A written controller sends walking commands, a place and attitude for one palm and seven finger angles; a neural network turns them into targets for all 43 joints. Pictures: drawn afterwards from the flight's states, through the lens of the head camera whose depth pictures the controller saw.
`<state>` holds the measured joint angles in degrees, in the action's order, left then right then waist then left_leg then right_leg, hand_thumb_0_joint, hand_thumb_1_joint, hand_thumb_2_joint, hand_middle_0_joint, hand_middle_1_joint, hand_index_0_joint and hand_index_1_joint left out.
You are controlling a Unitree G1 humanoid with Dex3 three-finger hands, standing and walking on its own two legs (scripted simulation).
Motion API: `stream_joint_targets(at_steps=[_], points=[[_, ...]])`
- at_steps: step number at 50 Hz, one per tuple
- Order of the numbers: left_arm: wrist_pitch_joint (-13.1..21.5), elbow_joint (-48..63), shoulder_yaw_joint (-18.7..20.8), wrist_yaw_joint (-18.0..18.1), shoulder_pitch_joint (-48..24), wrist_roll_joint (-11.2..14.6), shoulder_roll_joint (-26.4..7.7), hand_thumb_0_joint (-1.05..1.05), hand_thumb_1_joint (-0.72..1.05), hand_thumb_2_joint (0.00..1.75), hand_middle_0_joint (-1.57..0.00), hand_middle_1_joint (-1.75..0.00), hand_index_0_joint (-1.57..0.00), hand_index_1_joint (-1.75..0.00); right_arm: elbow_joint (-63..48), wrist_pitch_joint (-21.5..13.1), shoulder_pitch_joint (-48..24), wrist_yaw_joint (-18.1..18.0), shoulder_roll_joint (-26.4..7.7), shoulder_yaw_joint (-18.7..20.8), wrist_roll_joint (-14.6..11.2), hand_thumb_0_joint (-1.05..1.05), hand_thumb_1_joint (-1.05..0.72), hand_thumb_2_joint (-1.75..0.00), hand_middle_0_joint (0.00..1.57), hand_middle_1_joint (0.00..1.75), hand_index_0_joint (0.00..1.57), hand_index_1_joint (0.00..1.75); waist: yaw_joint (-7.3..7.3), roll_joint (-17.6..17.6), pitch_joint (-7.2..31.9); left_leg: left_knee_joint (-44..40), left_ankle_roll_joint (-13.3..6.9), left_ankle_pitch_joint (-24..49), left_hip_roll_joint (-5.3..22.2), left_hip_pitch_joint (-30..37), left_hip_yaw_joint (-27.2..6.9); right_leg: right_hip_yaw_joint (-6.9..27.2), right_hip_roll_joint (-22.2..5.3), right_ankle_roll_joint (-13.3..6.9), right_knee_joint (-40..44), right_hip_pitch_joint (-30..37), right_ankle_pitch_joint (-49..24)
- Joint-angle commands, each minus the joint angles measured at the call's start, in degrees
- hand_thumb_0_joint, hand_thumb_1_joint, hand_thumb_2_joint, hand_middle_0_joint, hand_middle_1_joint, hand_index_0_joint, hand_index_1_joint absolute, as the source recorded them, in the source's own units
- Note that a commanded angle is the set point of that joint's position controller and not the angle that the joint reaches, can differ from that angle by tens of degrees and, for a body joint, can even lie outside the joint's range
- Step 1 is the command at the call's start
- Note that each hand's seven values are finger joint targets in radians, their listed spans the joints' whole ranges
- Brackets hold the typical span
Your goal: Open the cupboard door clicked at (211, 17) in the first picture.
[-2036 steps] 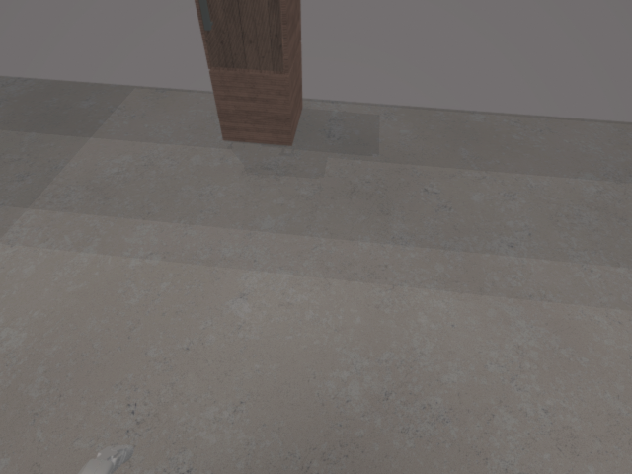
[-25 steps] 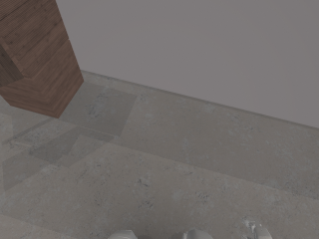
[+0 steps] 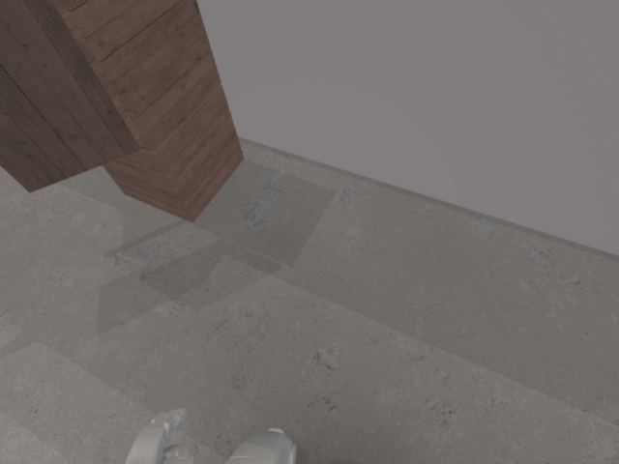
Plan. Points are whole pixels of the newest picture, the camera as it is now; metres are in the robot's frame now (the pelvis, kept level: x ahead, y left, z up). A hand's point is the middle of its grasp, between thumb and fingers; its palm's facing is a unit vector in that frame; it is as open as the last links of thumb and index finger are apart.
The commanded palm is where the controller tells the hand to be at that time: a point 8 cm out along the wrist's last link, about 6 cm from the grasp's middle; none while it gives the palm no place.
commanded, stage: turn to face it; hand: left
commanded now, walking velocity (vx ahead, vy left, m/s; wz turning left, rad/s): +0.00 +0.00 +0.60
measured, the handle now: out of the picture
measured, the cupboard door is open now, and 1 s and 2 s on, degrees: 55 55 55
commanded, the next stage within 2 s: take the last steps up to it in 0.78 s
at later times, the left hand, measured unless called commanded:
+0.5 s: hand out of the picture +0.00 +0.25 -0.18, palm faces +0.33 -0.90 -0.27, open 7.4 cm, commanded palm none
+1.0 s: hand out of the picture +0.02 +0.15 -0.15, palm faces +0.46 -0.85 -0.25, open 7.3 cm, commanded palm none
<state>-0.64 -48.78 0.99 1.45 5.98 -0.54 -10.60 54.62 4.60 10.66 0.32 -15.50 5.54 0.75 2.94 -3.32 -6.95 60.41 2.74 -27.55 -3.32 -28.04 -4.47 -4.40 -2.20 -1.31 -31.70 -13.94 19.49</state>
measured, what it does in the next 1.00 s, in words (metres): steps on the spot, turning left: left foot, then right foot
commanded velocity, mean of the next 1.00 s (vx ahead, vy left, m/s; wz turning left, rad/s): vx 0.04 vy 0.02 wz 0.36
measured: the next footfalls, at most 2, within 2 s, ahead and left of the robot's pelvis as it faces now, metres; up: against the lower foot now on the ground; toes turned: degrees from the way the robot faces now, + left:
left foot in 0.34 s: +0.03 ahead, +0.13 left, +0.00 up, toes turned +19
right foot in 0.76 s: +0.12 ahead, -0.12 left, +0.00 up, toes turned +17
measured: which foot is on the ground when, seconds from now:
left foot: up 0.00-0.32, down 0.34-0.76, up 0.78-1.00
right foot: down 0.00-0.34, up 0.36-0.74, down 0.76-1.00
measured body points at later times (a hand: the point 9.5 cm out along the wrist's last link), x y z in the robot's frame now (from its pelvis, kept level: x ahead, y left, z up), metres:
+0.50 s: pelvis +0.02 +0.02 +0.00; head +0.07 +0.05 +0.44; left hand -0.01 +0.29 -0.15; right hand +0.22 -0.19 -0.13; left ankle +0.00 +0.12 -0.73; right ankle +0.02 -0.13 -0.66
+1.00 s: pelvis +0.05 -0.04 +0.01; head +0.09 -0.04 +0.46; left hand +0.00 +0.20 -0.13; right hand +0.20 -0.25 -0.15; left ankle -0.04 +0.07 -0.66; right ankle +0.08 -0.13 -0.73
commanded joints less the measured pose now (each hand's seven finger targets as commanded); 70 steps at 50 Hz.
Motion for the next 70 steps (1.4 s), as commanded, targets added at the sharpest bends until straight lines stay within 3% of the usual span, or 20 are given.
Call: stream_joint_targets(at_steps=[1,12,15,16,17,18,25,32,36,38,39,44,51,57,60,63,64,65,66,70], points=[[1.3,3.7,3.2,0.8,2.7,0.0,-9.5,0.0,0.9,0.9,-0.2,-0.3,-0.2,-0.3,-4.0,-1.0,-1.1,0.9,-3.8,0.2,0.1,0.0,-0.9,-0.9,0.2,0.3,0.2,0.3,-1.53,15.3,8.7,9.5,2.0,4.0,4.4,-7.1,3.2,3.3,-14.6,-3.6,9.6,12.5,-41.4],[1.2,0.8,5.0,0.4,9.6,-1.0,-13.3,0.0,0.9,0.9,-0.2,-0.3,-0.2,-0.3,-6.2,-1.8,-8.7,1.5,-1.5,-1.4,0.0,0.0,-0.9,-0.9,0.2,0.3,0.2,0.3,-5.11,15.1,7.7,-17.2,0.0,2.8,3.8,2.4,10.7,-2.7,-18.8,-4.6,4.8,14.1,-43.2],[1.3,0.6,5.2,0.0,8.1,-0.5,-14.2,0.0,0.9,0.9,-0.2,-0.3,-0.2,-0.3,-5.1,-2.6,-1.8,1.2,-3.6,-0.8,0.3,0.0,-0.9,-0.9,0.2,0.3,0.2,0.3,-0.74,12.2,11.5,-30.9,-1.9,13.4,1.9,16.3,11.8,-6.4,-17.2,-0.9,-6.5,8.9,-42.6],[1.3,1.5,4.9,-0.3,7.2,0.0,-12.9,0.0,0.9,0.9,-0.2,-0.3,-0.2,-0.3,-4.0,-3.2,3.1,0.9,-7.6,0.3,0.7,0.0,-0.9,-0.9,0.2,0.3,0.2,0.3,2.17,4.1,15.9,-34.8,-4.7,28.4,8.2,29.1,5.1,-8.0,-14.5,2.0,-17.4,-0.9,-31.3],[1.0,3.9,3.4,-0.8,4.7,0.5,-8.3,0.0,0.9,0.9,-0.2,-0.3,-0.2,-0.3,-3.4,-3.6,8.1,0.4,-14.4,2.0,0.9,0.0,-0.9,-0.9,0.2,0.3,0.2,0.3,4.66,-14.0,17.6,-36.2,-14.0,55.4,25.7,36.9,-18.9,-6.7,-4.7,6.0,-32.1,-18.2,15.6],[0.0,4.9,3.1,-0.2,2.1,0.0,-9.1,0.0,0.9,0.9,-0.2,-0.3,-0.2,-0.3,-2.3,-3.0,10.0,-0.2,-15.2,1.7,0.1,0.0,-0.9,-0.9,0.2,0.3,0.2,0.3,4.34,-8.9,18.5,-35.0,-18.1,64.4,28.8,35.2,-18.1,2.2,-4.6,4.8,-36.8,-19.5,19.4],[-1.4,-0.6,3.5,-0.9,6.3,-0.5,-8.3,0.0,0.9,0.9,-0.2,-0.3,-0.2,-0.3,-5.4,-4.1,-1.4,-1.6,-8.3,-1.0,0.5,0.0,-0.9,-0.9,0.2,0.3,0.2,0.3,-2.58,-2.6,10.6,-39.2,-12.2,44.1,17.1,21.3,-4.3,3.6,-3.9,5.7,-34.3,-15.6,4.0],[-1.3,0.4,2.7,-1.0,3.8,-0.3,-6.5,0.0,0.9,0.9,-0.2,-0.3,-0.2,-0.3,-4.3,-3.5,-1.2,-1.2,-8.2,-0.7,0.9,0.0,-0.9,-0.9,0.2,0.3,0.2,0.3,-2.07,-5.4,8.5,-39.3,-12.3,34.9,16.2,16.4,-6.2,1.0,-1.0,5.5,-16.1,-7.7,5.7],[0.1,-1.7,3.2,-0.9,10.3,-0.1,-7.2,0.0,0.9,0.9,-0.2,-0.3,-0.2,-0.3,-4.1,-3.1,-3.1,-1.1,-7.2,-0.4,0.3,0.0,-0.9,-0.9,0.2,0.3,0.2,0.3,-5.36,-2.9,10.6,-32.4,-8.3,27.5,12.5,10.5,-5.6,0.2,0.2,4.7,4.2,7.1,-7.7],[1.4,-2.4,4.6,-0.1,12.6,-1.2,-15.4,0.0,0.9,0.9,-0.2,-0.3,-0.2,-0.3,-5.5,-3.2,-1.8,-0.6,-0.5,-1.4,-0.4,0.0,-0.9,-0.9,0.2,0.3,0.2,0.3,-5.78,21.9,10.6,-12.5,-1.1,-4.0,-0.2,-3.1,5.2,22.5,-20.7,-3.2,14.1,15.2,-23.0],[1.4,-1.9,4.1,0.0,12.4,-0.9,-15.6,0.0,0.9,0.9,-0.2,-0.3,-0.2,-0.3,-5.6,-2.3,-2.6,-0.6,-3.1,-0.8,-0.3,0.0,-0.9,-0.9,0.2,0.3,0.2,0.3,-6.39,18.6,10.7,-3.0,-1.5,-9.3,2.1,0.4,1.2,21.8,-25.5,-7.5,14.9,7.4,-25.4],[1.7,-1.0,2.9,0.5,5.9,-0.4,-8.4,0.0,0.9,0.9,-0.2,-0.3,-0.2,-0.3,-0.5,-1.4,0.0,-0.1,-1.2,-0.8,0.0,0.0,-0.9,-0.9,0.2,0.3,0.2,0.3,-2.46,14.8,7.2,6.7,-0.1,3.8,4.1,-1.8,2.1,6.8,-14.6,-5.4,12.8,6.7,-29.7],[3.3,-5.9,4.2,0.1,15.4,-1.0,-9.5,0.0,0.9,0.9,-0.2,-0.3,-0.2,-0.3,-1.1,-2.4,-5.7,1.0,0.3,-1.4,0.6,0.0,-0.9,-0.9,0.2,0.3,0.2,0.3,-7.14,9.9,5.3,-5.4,0.5,4.3,6.0,-6.2,4.7,10.0,-19.8,-6.3,18.0,15.4,-12.4],[3.8,-8.9,4.5,-0.5,17.0,-1.4,-10.2,0.0,0.9,0.9,-0.2,-0.3,-0.2,-0.3,-2.4,-3.2,-8.9,2.0,0.8,-1.8,0.5,0.0,-0.9,-0.9,0.2,0.3,0.2,0.3,-7.67,12.0,3.3,-14.6,-0.4,4.7,6.4,-3.6,6.9,8.1,-21.2,-6.7,20.1,13.2,-4.0],[3.6,-9.7,4.7,-0.8,15.8,-1.6,-10.8,0.0,0.9,0.9,-0.2,-0.3,-0.2,-0.3,-2.6,-3.9,-8.0,2.2,1.6,-2.1,0.3,0.0,-0.9,-0.9,0.2,0.3,0.2,0.3,-6.67,13.5,2.9,-22.1,-1.3,4.8,5.2,3.9,9.2,5.4,-20.5,-5.7,18.6,8.2,-2.7],[3.2,-10.0,4.5,-1.2,12.5,-1.1,-10.6,0.0,0.9,0.9,-0.2,-0.3,-0.2,-0.3,0.3,-5.0,1.0,1.7,0.3,-2.1,0.4,0.0,-0.9,-0.9,0.2,0.3,0.2,0.3,-1.77,9.5,5.0,-34.4,-1.8,12.2,2.3,23.2,13.3,-0.9,-15.5,-2.0,11.4,-2.7,-0.5],[3.1,-9.3,4.1,-1.6,11.1,-1.0,-8.9,0.0,0.9,0.9,-0.2,-0.3,-0.2,-0.3,2.0,-5.4,7.4,1.0,-3.5,-1.0,0.5,0.0,-0.9,-0.9,0.2,0.3,0.2,0.3,1.42,0.9,7.5,-37.1,-3.3,8.7,5.6,33.1,8.5,-4.0,-11.7,0.2,0.4,-9.8,1.3],[2.9,-7.4,3.3,-2.1,10.0,-0.5,-5.2,0.0,0.9,0.9,-0.2,-0.3,-0.2,-0.3,3.5,-5.9,15.0,0.3,-9.3,0.5,1.1,0.0,-0.9,-0.9,0.2,0.3,0.2,0.3,4.6,-16.0,10.2,-43.2,-8.9,3.5,19.9,39.6,-12.9,-9.3,-3.5,3.3,-17.7,-21.4,13.3],[2.9,-4.9,2.6,-1.6,5.0,-0.9,-4.8,0.0,0.9,0.9,-0.2,-0.3,-0.2,-0.3,4.7,-5.4,19.2,-0.8,-10.9,0.5,1.0,0.0,-0.9,-0.9,0.2,0.3,0.2,0.3,6.03,-13.3,8.2,-47.2,-13.9,7.4,25.2,36.9,-17.7,-3.3,-2.6,2.4,-28.6,-26.8,16.4],[2.2,-8.1,2.6,-2.2,6.8,-1.1,-4.1,0.0,0.9,0.9,-0.2,-0.3,-0.2,-0.3,1.5,-6.6,7.8,-1.6,-3.6,-2.1,0.7,0.0,-0.9,-0.9,0.2,0.3,0.2,0.3,-0.9,-2.9,1.6,-49.5,-13.5,13.3,21.1,23.0,-8.3,2.8,-6.9,1.4,-36.4,-24.2,3.0]])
